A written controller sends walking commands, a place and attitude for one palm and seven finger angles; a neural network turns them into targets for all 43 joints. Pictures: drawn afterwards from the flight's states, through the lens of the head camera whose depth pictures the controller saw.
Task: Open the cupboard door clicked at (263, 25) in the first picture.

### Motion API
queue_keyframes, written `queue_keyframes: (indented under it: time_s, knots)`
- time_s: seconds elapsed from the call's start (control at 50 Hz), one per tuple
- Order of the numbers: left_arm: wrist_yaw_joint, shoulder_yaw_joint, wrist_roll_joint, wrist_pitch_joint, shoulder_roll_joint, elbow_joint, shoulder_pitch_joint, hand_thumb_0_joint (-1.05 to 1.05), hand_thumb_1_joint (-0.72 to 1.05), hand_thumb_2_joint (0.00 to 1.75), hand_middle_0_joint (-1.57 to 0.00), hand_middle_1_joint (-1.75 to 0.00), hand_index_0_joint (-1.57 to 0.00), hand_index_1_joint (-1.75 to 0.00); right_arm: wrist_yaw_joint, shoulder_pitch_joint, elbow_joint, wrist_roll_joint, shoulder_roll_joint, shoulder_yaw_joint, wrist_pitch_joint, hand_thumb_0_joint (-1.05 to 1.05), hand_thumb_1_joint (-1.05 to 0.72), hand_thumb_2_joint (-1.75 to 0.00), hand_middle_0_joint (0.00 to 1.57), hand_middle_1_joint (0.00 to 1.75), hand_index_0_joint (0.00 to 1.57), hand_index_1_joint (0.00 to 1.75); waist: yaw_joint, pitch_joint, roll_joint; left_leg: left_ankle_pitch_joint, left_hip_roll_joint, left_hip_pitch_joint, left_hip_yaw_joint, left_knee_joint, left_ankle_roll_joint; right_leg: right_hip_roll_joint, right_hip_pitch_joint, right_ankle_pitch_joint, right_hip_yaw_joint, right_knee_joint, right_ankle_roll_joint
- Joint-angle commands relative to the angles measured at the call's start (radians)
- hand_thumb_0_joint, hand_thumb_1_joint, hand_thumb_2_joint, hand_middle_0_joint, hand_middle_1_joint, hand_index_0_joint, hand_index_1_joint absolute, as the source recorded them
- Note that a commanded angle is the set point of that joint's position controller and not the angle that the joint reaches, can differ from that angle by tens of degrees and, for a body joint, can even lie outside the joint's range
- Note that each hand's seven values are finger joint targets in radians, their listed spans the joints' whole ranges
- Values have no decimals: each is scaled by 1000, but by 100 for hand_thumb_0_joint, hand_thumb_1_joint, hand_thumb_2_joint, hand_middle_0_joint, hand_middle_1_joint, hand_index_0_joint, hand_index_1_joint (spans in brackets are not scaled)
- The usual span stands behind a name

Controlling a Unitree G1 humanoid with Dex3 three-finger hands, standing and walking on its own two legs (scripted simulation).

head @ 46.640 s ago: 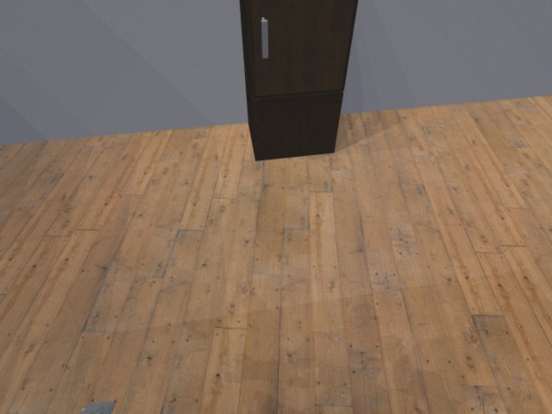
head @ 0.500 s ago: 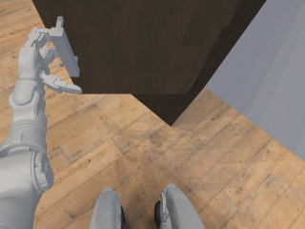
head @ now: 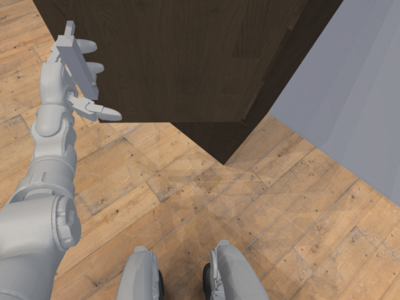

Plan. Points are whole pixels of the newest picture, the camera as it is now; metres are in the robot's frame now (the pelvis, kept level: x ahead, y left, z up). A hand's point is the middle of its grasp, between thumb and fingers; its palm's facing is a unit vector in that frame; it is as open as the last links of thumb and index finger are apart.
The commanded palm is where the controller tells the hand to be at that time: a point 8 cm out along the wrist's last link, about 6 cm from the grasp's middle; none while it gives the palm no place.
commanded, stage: slide the fingers in behind the handle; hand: left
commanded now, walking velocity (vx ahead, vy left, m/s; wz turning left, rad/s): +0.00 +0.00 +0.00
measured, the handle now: (82, 63) +0.56 +0.19 +0.05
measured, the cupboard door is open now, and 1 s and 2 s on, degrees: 43 44 72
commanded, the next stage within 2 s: close the thumb around the handle in 0.30 s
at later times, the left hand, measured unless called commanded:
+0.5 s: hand (90, 85) +0.51 +0.17 +0.05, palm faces +0.00 -1.00 -0.02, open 13.8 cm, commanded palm +0.49 +0.21 +0.05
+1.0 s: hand (89, 86) +0.51 +0.17 +0.05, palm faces +0.00 -1.00 -0.02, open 6.0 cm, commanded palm +0.48 +0.20 +0.05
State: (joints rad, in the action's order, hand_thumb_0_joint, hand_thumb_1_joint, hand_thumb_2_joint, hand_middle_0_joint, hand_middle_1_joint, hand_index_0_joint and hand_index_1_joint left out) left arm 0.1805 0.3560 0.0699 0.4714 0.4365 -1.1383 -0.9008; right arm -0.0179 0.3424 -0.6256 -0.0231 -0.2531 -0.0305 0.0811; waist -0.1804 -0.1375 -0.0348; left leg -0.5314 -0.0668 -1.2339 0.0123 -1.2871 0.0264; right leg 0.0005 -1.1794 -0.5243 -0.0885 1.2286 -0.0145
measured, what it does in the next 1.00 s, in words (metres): stands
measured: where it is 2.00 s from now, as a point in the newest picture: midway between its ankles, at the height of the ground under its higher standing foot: outside the picture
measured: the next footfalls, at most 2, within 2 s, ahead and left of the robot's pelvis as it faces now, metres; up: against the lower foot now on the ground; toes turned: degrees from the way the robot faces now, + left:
none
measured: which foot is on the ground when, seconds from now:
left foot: down 0.00-1.00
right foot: down 0.00-1.00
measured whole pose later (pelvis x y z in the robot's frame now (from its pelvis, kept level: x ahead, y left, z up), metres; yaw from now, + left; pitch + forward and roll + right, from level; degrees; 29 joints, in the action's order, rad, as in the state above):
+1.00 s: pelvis +0.00 +0.00 +0.00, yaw +0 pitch +26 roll -3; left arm 0.17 0.35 0.08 0.49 0.42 -1.11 -0.85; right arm -0.02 0.34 -0.63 -0.02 -0.25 -0.02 0.08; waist -0.17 -0.14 -0.04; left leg -0.53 -0.06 -1.20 0.02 -1.27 0.03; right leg 0.00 -1.15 -0.52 -0.08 1.21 -0.01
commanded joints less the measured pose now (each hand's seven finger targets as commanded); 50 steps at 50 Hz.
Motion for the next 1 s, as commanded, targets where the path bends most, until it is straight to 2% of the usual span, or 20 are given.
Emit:
queue_keyframes:
  time_s: [0.0, 0.04, 0.1, 0.16, 0.18, 0.24, 0.28, 0.3, 0.34, 0.38, 0.46, 0.5, 0.52, 0.58, 0.72, 0.78, 0.82, 0.88, 0.92, 0.98]
  knots:
    - [-8, 2, 1, 67, 199, 204, -436, 0, -50, 30, -30, -120, -30, -120, 7, 173, 42, -5, -180, 63, -10, 0, -90, -90, 20, 30, 20, 30, -24, -523, -108, 356, 40, 441, -78, 127, 3, -44, 203, 297, 48, -151, -7]
    - [-4, 34, 8, 72, 237, 212, -422, 0, -50, 30, -30, -120, -30, -120, 9, 177, 48, -5, -184, 63, -12, 0, -90, -90, 20, 30, 20, 30, -14, -537, -103, 366, 43, 428, -71, 124, 7, -46, 235, 320, 56, -150, -8]
    - [11, 35, 12, 67, 239, 197, -403, 0, -50, 30, -30, -120, -30, -120, 11, 171, 48, 1, -183, 63, -9, 0, -90, -90, 20, 30, 20, 30, -14, -526, -86, 357, 43, 408, -65, 125, 5, -45, 251, 326, 58, -154, -5]
    - [19, 13, 20, 70, 211, 214, -430, 0, -50, 30, -30, -120, -30, -120, 11, 169, 47, 1, -179, 63, -14, 0, -90, -90, 20, 30, 20, 30, -20, -536, -112, 362, 43, 425, -67, 121, 6, -44, 232, 326, 58, -150, -4]
    - [16, 42, 20, 71, 246, 219, -413, 0, -50, 30, -30, -120, -30, -120, 12, 171, 47, 0, -184, 64, -14, 0, -90, -90, 20, 30, 20, 30, -7, -546, -115, 370, 41, 432, -70, 125, 3, -44, 241, 328, 56, -148, -6]
    - [19, 23, 26, 73, 219, 228, -411, 0, -50, 30, -30, -120, -30, -120, 11, 170, 49, 0, -180, 62, -16, 0, -90, -90, 20, 30, 20, 30, -16, -539, -111, 375, 43, 430, -67, 123, 7, -45, 242, 339, 56, -147, -6]
    - [22, 36, 23, 68, 234, 204, -376, 0, -50, 30, -30, -120, -30, -120, 11, 168, 49, 3, -183, 64, -13, 0, -90, -90, 20, 30, 20, 30, -4, -527, -102, 365, 42, 423, -65, 125, 3, -44, 242, 327, 57, -153, -6]
    - [22, 29, 22, 66, 232, 206, -388, 0, -50, 30, -30, -120, -30, -120, 12, 167, 50, 3, -183, 63, -13, 0, -90, -90, 20, 30, 20, 30, -11, -517, -102, 363, 42, 420, -67, 128, 4, -45, 239, 328, 57, -153, -5]
    - [23, 24, 25, 67, 218, 214, -401, 0, -50, 30, -30, -120, -30, -120, 12, 171, 49, 2, -183, 65, -16, 0, -90, -90, 20, 30, 20, 30, -18, -520, -94, 367, 42, 427, -69, 125, 7, -46, 231, 329, 55, -151, -6]
    - [24, 23, 26, 74, 219, 245, -406, 0, -50, 30, -30, -120, -30, -120, 12, 168, 50, 2, -182, 68, -16, 0, -90, -90, 20, 30, 20, 30, -8, -560, -127, 394, 42, 458, -70, 125, 2, -44, 236, 346, 56, -147, -6]
    - [24, 23, 24, 73, 215, 208, -375, 0, -28, 40, -32, -122, -32, -122, 11, 168, 43, 3, -183, 67, -14, 0, -90, -90, 20, 30, 20, 30, -7, -526, -104, 391, 39, 450, -74, 128, 0, -45, 221, 336, 49, -147, -7]
    - [22, 1, 25, 65, 186, 191, -389, 0, -16, 44, -32, -124, -32, -124, 9, 165, 43, 4, -181, 67, -15, 0, -90, -90, 20, 30, 20, 30, -20, -492, -95, 348, 41, 432, -72, 131, 2, -45, 205, 301, 49, -159, -4]
    - [17, 34, 23, 68, 233, 214, -402, 0, -11, 47, -33, -124, -33, -124, 13, 166, 43, 1, -188, 67, -14, 0, -90, -90, 20, 30, 20, 30, -14, -509, -100, 356, 39, 432, -73, 129, 3, -44, 215, 307, 52, -154, -6]
    - [18, 3, 24, 84, 195, 248, -419, 0, 6, 54, -34, -126, -34, -126, 12, 162, 44, 0, -182, 68, -18, 0, -90, -90, 20, 30, 20, 30, -11, -546, -151, 398, 39, 499, -82, 132, -4, -44, 189, 316, 45, -145, -10]
    - [6, 21, 22, 72, 207, 214, -392, 0, 45, 71, -37, -130, -37, -130, 10, 162, 46, 1, -186, 67, -12, 0, -90, -90, 20, 30, 20, 30, -10, -514, -99, 367, 40, 458, -79, 137, -1, -44, 204, 301, 44, -153, -7]
    - [4, 6, 21, 87, 188, 242, -413, 0, 62, 78, -38, -132, -38, -132, 11, 165, 43, -2, -183, 69, -15, 0, -90, -90, 20, 30, 20, 30, -14, -543, -121, 399, 36, 495, -85, 135, -4, -44, 191, 318, 41, -145, -9]
    - [2, 20, 22, 91, 202, 245, -383, 0, 73, 83, -39, -133, -39, -133, 9, 163, 46, -2, -185, 70, -15, 0, -90, -90, 20, 30, 20, 30, 3, -548, -123, 405, 37, 504, -87, 143, -8, -45, 201, 314, 38, -145, -11]
    - [3, 12, 25, 96, 183, 255, -361, 0, 90, 90, -40, -135, -40, -135, 7, 162, 47, -3, -181, 72, -13, 0, -90, -90, 20, 30, 20, 30, 7, -561, -131, 428, 38, 516, -83, 141, -9, -46, 212, 337, 40, -145, -10]
    - [5, -6, 23, 91, 166, 246, -355, 0, 90, 90, -40, -135, -40, -135, 6, 160, 47, 0, -180, 71, -10, 0, -90, -90, 20, 30, 20, 30, -1, -524, -101, 407, 38, 498, -82, 148, -7, -46, 212, 328, 38, -153, -10]
    - [3, -16, 25, 97, 152, 253, -373, 0, 90, 90, -40, -135, -40, -135, 7, 159, 42, 1, -180, 73, -12, 0, -90, -90, 20, 30, 20, 30, -3, -528, -119, 407, 36, 521, -88, 148, -9, -46, 187, 313, 35, -153, -11]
